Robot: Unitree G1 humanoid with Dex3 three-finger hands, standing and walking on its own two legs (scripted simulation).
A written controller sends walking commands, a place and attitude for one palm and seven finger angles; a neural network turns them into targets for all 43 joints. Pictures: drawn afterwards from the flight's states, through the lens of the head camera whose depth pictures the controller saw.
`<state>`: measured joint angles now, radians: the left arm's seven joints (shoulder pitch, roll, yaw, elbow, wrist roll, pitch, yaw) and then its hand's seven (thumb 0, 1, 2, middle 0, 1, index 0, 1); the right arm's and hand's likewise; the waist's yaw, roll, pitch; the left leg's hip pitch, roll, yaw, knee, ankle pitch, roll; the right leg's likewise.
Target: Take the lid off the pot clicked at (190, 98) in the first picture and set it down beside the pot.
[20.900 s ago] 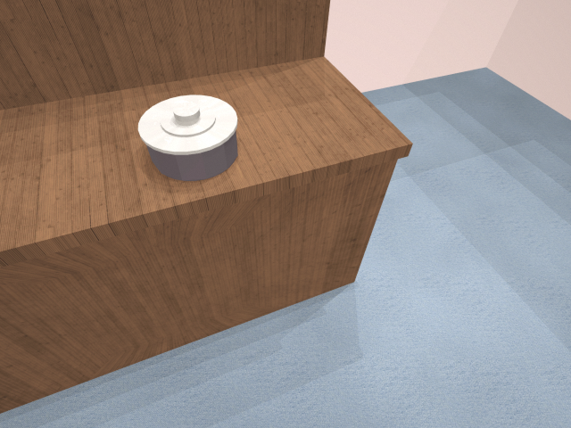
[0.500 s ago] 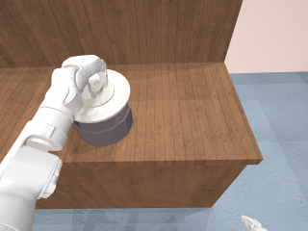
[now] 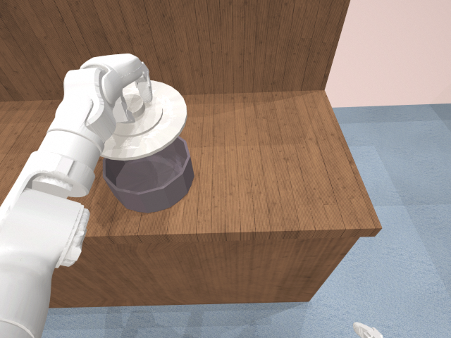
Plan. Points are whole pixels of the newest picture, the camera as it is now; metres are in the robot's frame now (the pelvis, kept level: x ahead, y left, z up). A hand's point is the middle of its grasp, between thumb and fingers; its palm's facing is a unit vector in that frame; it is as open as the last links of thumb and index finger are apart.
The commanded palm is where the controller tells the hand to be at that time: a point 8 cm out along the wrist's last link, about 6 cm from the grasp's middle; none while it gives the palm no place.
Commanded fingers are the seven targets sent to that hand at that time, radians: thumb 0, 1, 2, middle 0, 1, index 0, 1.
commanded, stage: lift the lid straight up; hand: left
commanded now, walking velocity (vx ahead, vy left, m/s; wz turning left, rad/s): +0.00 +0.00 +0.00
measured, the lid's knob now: (130, 106) +0.49 +0.17 +0.16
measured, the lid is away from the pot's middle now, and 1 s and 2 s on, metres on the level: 0.01 0.06 0.18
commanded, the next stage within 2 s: move the lid sideways beside the pot in 0.46 s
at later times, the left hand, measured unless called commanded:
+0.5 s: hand (114, 96) +0.46 +0.18 +0.21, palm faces -0.30 -0.06 -0.95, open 8.1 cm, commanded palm +0.45 +0.18 +0.28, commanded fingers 0.00 0.59 1.01 -0.76 -1.07 -0.80 -1.08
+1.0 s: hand (84, 99) +0.45 +0.23 +0.21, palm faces -0.28 -0.07 -0.96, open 8.1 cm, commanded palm +0.44 +0.23 +0.28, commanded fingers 0.00 0.59 1.01 -0.76 -1.07 -0.80 -1.08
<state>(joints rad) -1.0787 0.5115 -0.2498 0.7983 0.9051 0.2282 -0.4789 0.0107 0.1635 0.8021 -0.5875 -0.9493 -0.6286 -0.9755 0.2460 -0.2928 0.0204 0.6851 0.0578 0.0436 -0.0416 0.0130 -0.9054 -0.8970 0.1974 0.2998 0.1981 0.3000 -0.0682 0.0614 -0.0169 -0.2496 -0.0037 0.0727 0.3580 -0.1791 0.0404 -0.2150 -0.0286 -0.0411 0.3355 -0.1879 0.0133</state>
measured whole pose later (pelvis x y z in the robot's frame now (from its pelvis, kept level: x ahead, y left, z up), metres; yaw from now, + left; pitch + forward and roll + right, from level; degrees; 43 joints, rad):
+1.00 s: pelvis +0.00 +0.00 +0.00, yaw +1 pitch +4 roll -1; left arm -1.08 0.62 -0.22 0.76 0.91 0.23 -0.56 0.01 0.16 0.80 -0.59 -0.95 -0.63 -0.98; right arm 0.23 -0.31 0.02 0.68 0.07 0.08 -0.04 0.01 -0.91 -0.90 0.20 0.30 0.20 0.30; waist -0.06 0.05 -0.01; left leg -0.25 -0.01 0.06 0.36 -0.17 0.05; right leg -0.20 -0.03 -0.05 0.31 -0.17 0.02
